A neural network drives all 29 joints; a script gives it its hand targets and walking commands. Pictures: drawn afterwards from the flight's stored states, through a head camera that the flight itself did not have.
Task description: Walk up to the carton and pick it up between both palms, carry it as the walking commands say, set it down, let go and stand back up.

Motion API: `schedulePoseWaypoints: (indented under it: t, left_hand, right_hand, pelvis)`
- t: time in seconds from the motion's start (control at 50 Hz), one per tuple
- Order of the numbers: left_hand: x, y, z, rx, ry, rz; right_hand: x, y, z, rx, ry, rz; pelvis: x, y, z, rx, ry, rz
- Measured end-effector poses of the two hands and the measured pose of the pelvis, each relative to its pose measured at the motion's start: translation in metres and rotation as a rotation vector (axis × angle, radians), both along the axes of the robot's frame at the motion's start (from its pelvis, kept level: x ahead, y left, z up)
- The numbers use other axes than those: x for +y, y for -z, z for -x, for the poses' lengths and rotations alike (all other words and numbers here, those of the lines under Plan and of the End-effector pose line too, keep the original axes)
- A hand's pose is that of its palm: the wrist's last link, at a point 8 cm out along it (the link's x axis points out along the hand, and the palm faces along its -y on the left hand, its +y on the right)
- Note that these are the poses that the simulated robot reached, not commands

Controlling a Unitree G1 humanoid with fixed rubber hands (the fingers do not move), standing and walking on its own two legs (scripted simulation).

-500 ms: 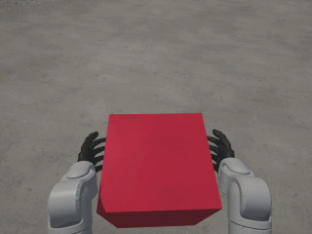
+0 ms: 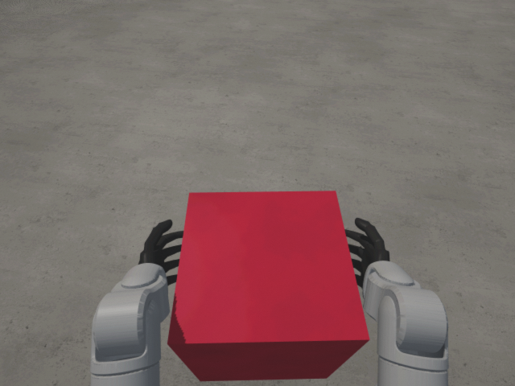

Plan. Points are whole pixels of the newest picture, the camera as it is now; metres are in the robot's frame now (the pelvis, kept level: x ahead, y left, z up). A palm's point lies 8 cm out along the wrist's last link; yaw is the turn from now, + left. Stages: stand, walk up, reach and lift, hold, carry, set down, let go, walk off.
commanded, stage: carry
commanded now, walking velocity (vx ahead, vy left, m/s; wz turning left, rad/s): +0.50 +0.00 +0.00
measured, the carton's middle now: (263, 292) +0.27 -0.01 +0.00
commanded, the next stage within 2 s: none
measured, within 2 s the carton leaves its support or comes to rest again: neither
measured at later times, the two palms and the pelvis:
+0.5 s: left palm (165, 116) +0.61 +0.18 +0.09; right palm (317, 115) +0.59 -0.12 +0.10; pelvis +0.33 +0.04 +0.02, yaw -2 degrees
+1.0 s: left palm (185, 41) +0.93 +0.18 +0.10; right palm (297, 36) +0.95 -0.12 +0.10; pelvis +0.67 +0.01 +0.02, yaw +1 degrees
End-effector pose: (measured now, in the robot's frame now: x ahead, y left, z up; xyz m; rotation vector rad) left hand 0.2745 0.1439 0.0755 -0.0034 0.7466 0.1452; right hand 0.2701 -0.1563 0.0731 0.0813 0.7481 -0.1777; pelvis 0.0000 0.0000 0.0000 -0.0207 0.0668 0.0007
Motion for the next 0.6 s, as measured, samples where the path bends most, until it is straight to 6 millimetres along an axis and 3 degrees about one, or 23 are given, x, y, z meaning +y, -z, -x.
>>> schedulePoseWaypoints:
  t: [0.06, 0.16, 0.24, 0.34, 0.5, 0.6]
  left_hand:
    - [0.006, 0.001, -0.027, 0.049, -0.035, -0.001]
    - [0.019, -0.015, -0.085, 0.013, -0.082, 0.007]
    - [0.031, -0.023, -0.143, -0.043, -0.082, 0.018]
    - [0.045, -0.012, -0.222, -0.058, -0.059, 0.047]
    - [0.032, -0.017, -0.331, 0.007, 0.019, 0.048]
    - [0.016, -0.023, -0.404, -0.037, 0.048, 0.040]
  right_hand:
    - [0.006, 0.000, -0.039, 0.048, -0.036, 0.000]
    - [0.020, -0.016, -0.109, 0.012, -0.082, 0.006]
    - [0.032, -0.027, -0.166, -0.044, -0.082, 0.017]
    - [0.045, -0.022, -0.237, -0.059, -0.059, 0.045]
    - [0.033, -0.026, -0.321, 0.006, 0.019, 0.047]
    - [0.016, -0.030, -0.386, -0.038, 0.047, 0.039]
  pelvis:
    - [-0.004, -0.013, -0.034, 0.010, -0.018, -0.008]
    - [-0.001, -0.023, -0.095, 0.032, -0.024, -0.023]
    - [0.011, -0.020, -0.153, 0.028, -0.024, -0.018]
    - [0.030, -0.004, -0.231, 0.011, 0.003, -0.031]
    - [0.038, -0.023, -0.328, 0.035, 0.041, -0.003]
    - [0.029, -0.019, -0.397, 0.030, 0.053, -0.005]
